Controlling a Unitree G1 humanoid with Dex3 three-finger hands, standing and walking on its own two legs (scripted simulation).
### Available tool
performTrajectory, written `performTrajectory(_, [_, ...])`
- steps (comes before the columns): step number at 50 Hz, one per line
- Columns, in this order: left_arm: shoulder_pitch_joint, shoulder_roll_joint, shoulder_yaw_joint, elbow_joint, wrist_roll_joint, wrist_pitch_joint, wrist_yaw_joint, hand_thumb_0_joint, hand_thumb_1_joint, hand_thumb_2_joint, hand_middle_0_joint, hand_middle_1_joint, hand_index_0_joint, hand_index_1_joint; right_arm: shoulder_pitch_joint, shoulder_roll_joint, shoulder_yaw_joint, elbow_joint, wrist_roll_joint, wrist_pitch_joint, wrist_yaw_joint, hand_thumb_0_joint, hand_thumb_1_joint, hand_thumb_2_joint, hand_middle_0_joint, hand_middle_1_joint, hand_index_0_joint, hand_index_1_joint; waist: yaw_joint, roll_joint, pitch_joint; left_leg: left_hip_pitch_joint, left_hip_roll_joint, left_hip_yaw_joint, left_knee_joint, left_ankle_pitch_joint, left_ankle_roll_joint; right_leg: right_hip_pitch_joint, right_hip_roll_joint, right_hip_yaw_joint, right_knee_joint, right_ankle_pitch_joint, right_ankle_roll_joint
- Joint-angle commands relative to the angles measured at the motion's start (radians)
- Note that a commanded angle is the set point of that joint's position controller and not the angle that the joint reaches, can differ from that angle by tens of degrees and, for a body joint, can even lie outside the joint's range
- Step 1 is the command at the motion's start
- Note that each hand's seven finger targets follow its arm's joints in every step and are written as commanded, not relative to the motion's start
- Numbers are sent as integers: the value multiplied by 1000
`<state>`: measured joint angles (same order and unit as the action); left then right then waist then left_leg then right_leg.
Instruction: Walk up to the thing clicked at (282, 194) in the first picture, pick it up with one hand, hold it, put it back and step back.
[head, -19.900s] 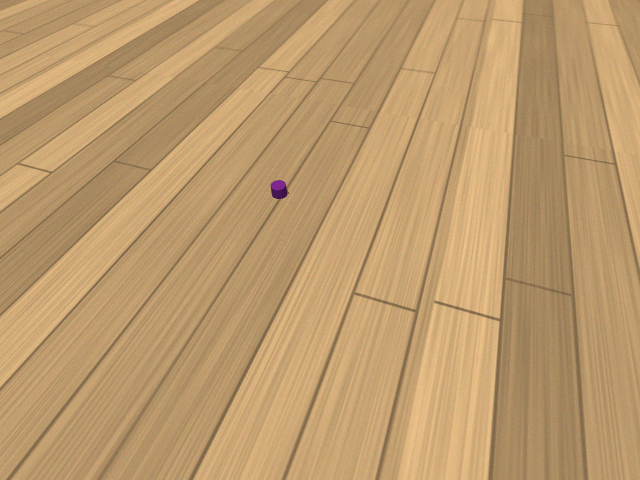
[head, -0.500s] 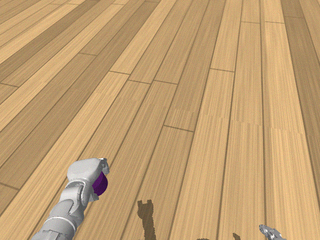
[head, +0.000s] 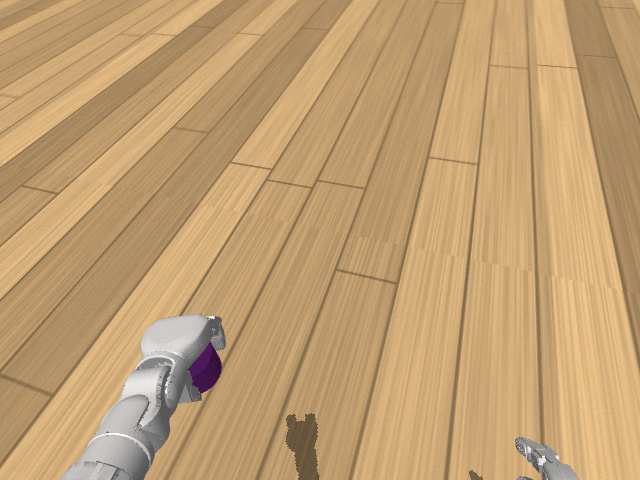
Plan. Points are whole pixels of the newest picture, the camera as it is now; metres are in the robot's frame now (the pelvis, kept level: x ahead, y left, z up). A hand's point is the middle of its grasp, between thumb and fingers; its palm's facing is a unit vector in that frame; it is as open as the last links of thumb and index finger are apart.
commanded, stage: hold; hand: left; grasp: from above
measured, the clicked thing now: (192, 363) +0.31 +0.23 -0.08
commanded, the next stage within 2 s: crouch in 1.42 s
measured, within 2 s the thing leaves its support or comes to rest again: neither
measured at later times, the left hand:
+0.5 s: hand (184, 374) +0.28 +0.22 -0.04, palm faces -0.43 -0.07 -0.90, open 9.5 cm
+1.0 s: hand (184, 380) +0.27 +0.21 -0.03, palm faces -0.44 -0.07 -0.90, open 9.5 cm
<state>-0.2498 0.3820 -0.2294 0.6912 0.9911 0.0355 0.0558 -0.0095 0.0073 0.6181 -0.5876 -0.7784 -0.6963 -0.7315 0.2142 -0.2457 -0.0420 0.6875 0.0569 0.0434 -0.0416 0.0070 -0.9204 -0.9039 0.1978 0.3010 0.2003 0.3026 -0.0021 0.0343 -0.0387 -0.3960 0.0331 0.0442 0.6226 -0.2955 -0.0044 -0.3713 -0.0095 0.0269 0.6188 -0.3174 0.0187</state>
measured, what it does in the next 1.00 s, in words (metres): stands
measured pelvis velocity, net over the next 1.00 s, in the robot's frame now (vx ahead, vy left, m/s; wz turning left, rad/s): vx -0.02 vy -0.01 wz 0.00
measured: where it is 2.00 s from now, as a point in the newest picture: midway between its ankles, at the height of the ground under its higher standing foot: outside the picture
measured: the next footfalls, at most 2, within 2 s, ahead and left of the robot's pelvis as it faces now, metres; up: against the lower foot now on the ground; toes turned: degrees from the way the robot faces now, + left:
none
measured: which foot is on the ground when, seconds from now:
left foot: down 0.00-1.00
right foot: down 0.00-1.00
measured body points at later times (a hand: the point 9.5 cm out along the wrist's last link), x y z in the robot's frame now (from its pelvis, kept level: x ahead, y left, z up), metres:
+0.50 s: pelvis -0.01 +0.00 +0.01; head +0.00 -0.02 +0.46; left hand +0.30 +0.22 +0.01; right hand +0.14 -0.26 -0.10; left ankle +0.01 +0.12 -0.73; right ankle +0.00 -0.13 -0.73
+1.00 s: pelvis -0.02 -0.01 +0.01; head -0.01 -0.02 +0.46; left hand +0.28 +0.21 +0.02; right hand +0.15 -0.25 -0.10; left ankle +0.01 +0.12 -0.73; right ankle +0.00 -0.13 -0.73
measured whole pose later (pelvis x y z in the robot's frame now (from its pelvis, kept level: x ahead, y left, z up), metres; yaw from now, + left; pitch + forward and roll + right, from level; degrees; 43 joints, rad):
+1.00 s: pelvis -0.02 -0.01 +0.01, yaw +0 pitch +0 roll +0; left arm -0.21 0.39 -0.24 0.58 0.99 0.02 -0.03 -0.01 0.00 0.64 -0.57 -0.80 -0.68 -0.77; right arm 0.16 -0.25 -0.02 0.66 0.07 0.08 -0.06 0.01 -0.92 -0.91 0.20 0.30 0.20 0.30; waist 0.02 0.04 0.01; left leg -0.27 0.03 0.04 0.48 -0.21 -0.01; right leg -0.26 -0.01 0.02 0.50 -0.24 0.01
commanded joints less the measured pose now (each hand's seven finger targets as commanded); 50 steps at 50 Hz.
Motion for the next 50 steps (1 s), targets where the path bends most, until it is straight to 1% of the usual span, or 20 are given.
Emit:
performTrajectory(1, [-286, 193, 91, -184, 1, -3, 22, 0, 419, 834, -788, -880, -820, -847, -46, -145, -48, -128, -2, -36, -7, 0, -910, -904, 200, 300, 200, 300, -4, -25, -251, 180, -41, -2, -85, 287, 10, 80, 43, -18, -100, 278, -22])
performTrajectory(10, [-268, 186, 81, -206, -1, -6, -6, 0, 429, 897, -827, -882, -839, -870, -71, -137, -38, -147, 1, -24, -8, 0, -912, -906, 200, 300, 199, 300, -1, -37, -214, 196, -45, 2, -121, 260, 18, 99, 36, -16, -141, 260, -19])
performTrajectory(16, [-268, 202, 102, -231, -4, -15, -12, 0, 398, 918, -813, -884, -819, -879, -89, -136, -34, -155, 2, -18, -12, 0, -912, -907, 200, 300, 200, 300, 4, -16, -212, 214, -46, 5, -145, 225, 17, 106, 33, -13, -161, 218, -22])
performTrajectory(19, [-284, 212, 109, -261, 2, -18, -11, 0, 398, 882, -793, -898, -813, -878, -95, -137, -36, -158, 3, -17, -13, 0, -913, -907, 200, 300, 200, 300, 11, -7, -222, 223, -42, 0, -153, 235, 13, 116, 38, -19, -162, 217, -26])
performTrajectory(23, [-292, 203, 100, -270, 1, -15, -13, 0, 407, 889, -792, -910, -815, -887, -94, -138, -37, -155, 4, -15, -13, 0, -911, -906, 200, 300, 200, 300, -2, -10, -229, 242, -40, 3, -159, 235, 15, 115, 37, -16, -171, 221, -24])
performTrajectory(26, [-284, 214, 108, -265, -1, -12, -21, 0, 388, 902, -787, -898, -803, -882, -104, -139, -35, -159, 6, -14, -15, 0, -911, -906, 200, 300, 200, 300, 7, -14, -216, 244, -43, 5, -166, 229, 16, 124, 34, -16, -184, 213, -22])
performTrajectory(27, [-243, 195, 94, -242, -5, -8, -25, 0, 394, 884, -789, -895, -808, -876, -107, -137, -32, -156, 5, -14, -14, 0, -911, -907, 200, 300, 200, 300, 8, -37, -195, 230, -41, 1, -169, 221, 16, 126, 35, -19, -186, 204, -22])
performTrajectory(28, [-282, 197, 91, -289, -7, -12, -29, 0, 399, 874, -786, -902, -810, -878, -118, -131, -31, -161, 5, -15, -14, 0, -912, -907, 200, 300, 200, 300, 11, -14, -206, 236, -44, 4, -171, 219, 16, 124, 33, -18, -188, 204, -22])
performTrajectory(31, [-258, 213, 108, -282, -10, -10, -42, 0, 398, 863, -785, -890, -811, -865, -128, -133, -29, -168, 9, -13, -16, 0, -911, -906, 200, 300, 200, 300, 18, -14, -199, 244, -46, 6, -179, 213, 16, 130, 31, -14, -196, 192, -23])
performTrajectory(34, [-266, 193, 83, -307, -10, -9, -57, 0, 419, 877, -801, -899, -825, -876, -136, -130, -27, -171, 9, -13, -18, 0, -911, -907, 200, 300, 200, 300, 10, -22, -189, 253, -43, 4, -187, 217, 18, 124, 33, -15, -199, 203, -23])
performTrajectory(37, [-265, 218, 107, -299, -14, -13, -61, 0, 421, 871, -795, -909, -824, -880, -134, -130, -21, -170, 11, -11, -20, 0, -911, -907, 200, 300, 200, 300, 12, -26, -181, 248, -46, 6, -193, 192, 22, 129, 29, -12, -212, 180, -20])
performTrajectory(38, [-253, 208, 101, -297, -16, -13, -66, 0, 409, 866, -789, -895, -816, -869, -142, -125, -20, -172, 12, -11, -20, 0, -910, -907, 200, 300, 200, 300, 20, -24, -176, 247, -45, 5, -195, 198, 19, 129, 31, -14, -212, 180, -22])
performTrajectory(39, [-229, 184, 83, -274, -15, -12, -69, 0, 402, 865, -789, -894, -814, -869, -139, -128, -19, -175, 12, -10, -21, 0, -911, -907, 200, 300, 199, 300, 8, -43, -164, 246, -45, 5, -196, 191, 21, 119, 32, -13, -213, 172, -21])
performTrajectory(41, [-237, 192, 87, -299, -10, -16, -67, 0, 416, 836, -784, -894, -818, -860, -141, -129, -21, -175, 11, -12, -21, 0, -911, -907, 200, 300, 200, 300, 14, -24, -171, 242, -43, 2, -201, 190, 16, 122, 34, -17, -206, 169, -26])
performTrajectory(42, [-242, 231, 131, -298, -8, -17, -61, 0, 409, 848, -789, -887, -817, -859, -141, -130, -22, -173, 11, -10, -21, 0, -911, -907, 200, 300, 200, 300, 27, -16, -175, 248, -45, 3, -201, 194, 15, 132, 33, -17, -212, 167, -27])
performTrajectory(44, [-277, 194, 87, -314, -5, -19, -59, 0, 418, 868, -799, -900, -825, -874, -143, -125, -18, -172, 9, -12, -20, 0, -911, -907, 200, 300, 200, 300, 9, -20, -176, 255, -44, 3, -201, 183, 16, 123, 33, -15, -212, 161, -25])
performTrajectory(45, [-317, 212, 98, -328, 2, -20, -53, 0, 431, 841, -798, -893, -831, -860, -146, -126, -18, -171, 10, -13, -21, 0, -910, -907, 200, 300, 200, 300, 8, -3, -192, 264, -45, 4, -202, 192, 16, 123, 32, -15, -210, 171, -26])
performTrajectory(47, [-265, 229, 126, -288, 3, -18, -42, 0, 447, 840, -801, -897, -839, -859, -141, -129, -20, -165, 11, -12, -22, 0, -909, -906, 200, 300, 200, 300, 21, -6, -185, 259, -44, 5, -202, 197, 15, 130, 33, -16, -213, 168, -27])
performTrajectory(48, [-283, 193, 93, -300, -1, -20, -41, 0, 448, 847, -802, -903, -839, -865, -140, -126, -19, -165, 10, -13, -21, 0, -909, -906, 200, 300, 200, 300, 3, -14, -190, 263, -43, 6, -198, 198, 16, 120, 34, -13, -208, 177, -25])
performTrajectory(50, [-290, 190, 88, -303, 2, -16, -37, 0, 461, 824, -797, -911, -843, -864, -137, -126, -21, -160, 10, -14, -21, 0, -909, -906, 200, 300, 200, 300, 8, -5, -203, 274, -44, 7, -200, 201, 17, 125, 32, -15, -212, 181, -24])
